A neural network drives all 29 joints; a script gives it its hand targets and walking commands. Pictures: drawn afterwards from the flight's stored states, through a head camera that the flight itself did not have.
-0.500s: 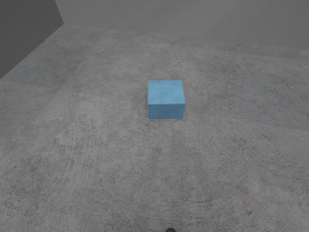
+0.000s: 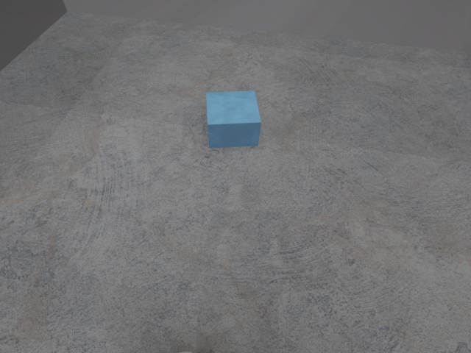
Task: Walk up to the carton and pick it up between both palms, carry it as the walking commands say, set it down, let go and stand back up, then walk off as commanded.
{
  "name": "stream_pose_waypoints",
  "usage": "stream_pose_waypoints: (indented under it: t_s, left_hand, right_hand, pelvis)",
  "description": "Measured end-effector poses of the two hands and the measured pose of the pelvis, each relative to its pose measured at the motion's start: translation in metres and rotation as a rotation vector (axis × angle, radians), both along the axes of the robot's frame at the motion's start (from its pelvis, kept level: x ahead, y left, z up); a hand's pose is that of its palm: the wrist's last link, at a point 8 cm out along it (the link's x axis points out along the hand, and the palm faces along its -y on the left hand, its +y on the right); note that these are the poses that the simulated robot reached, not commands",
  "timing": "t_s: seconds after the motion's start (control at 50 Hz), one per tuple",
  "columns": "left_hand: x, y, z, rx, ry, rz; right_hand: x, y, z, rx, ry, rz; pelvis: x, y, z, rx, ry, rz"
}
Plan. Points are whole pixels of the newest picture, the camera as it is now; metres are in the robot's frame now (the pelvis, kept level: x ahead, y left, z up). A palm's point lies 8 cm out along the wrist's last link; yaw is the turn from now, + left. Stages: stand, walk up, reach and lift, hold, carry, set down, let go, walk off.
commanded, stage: walk off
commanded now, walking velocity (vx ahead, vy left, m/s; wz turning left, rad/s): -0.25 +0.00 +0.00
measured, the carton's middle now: (232, 119) +1.36 -0.03 -0.68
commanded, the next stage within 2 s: stand in 1.10 s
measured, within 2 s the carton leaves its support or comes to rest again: neither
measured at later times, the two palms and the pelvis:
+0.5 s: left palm out of the picture -0.12 +0.21 -0.14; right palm out of the picture -0.10 -0.28 -0.13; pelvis -0.16 -0.03 +0.00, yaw +3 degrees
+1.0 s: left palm out of the picture -0.28 +0.27 -0.15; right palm out of the picture -0.25 -0.22 -0.12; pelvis -0.31 +0.02 +0.01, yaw +0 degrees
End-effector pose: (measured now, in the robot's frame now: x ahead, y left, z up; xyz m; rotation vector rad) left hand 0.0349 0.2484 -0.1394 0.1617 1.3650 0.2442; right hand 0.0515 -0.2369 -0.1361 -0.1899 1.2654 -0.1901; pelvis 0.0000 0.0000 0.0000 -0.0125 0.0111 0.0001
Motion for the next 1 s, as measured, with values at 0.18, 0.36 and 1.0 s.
stream_pose_waypoints:
  t_s: [0.18,0.36,1.0]
  left_hand:
    - [-0.043,-0.036,0.022,0.047,-0.069,-0.047]
    - [-0.082,-0.055,0.017,0.005,-0.127,-0.035]
    - [-0.313,0.024,-0.007,-0.026,0.013,0.012]
  right_hand:
    - [-0.107,-0.039,-0.011,0.046,0.142,-0.054]
    - [-0.148,-0.052,-0.007,0.022,0.143,-0.031]
    - [-0.304,0.015,0.021,-0.045,-0.032,0.009]
  pelvis:
    - [-0.057,-0.030,0.006,0.072,-0.033,0.009]
    - [-0.112,-0.039,0.004,0.052,0.002,0.044]
    - [-0.313,0.018,0.006,-0.028,0.009,0.003]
